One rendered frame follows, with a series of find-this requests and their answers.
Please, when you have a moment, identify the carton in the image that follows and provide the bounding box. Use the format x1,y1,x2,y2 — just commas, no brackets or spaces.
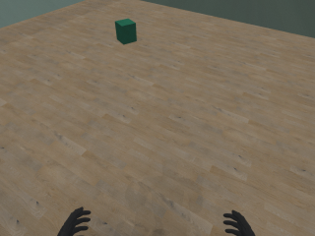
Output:
115,19,137,44

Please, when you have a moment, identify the robot left hand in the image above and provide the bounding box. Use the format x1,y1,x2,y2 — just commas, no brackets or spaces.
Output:
57,207,91,236

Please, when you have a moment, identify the robot right hand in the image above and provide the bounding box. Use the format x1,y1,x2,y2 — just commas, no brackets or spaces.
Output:
223,210,255,236

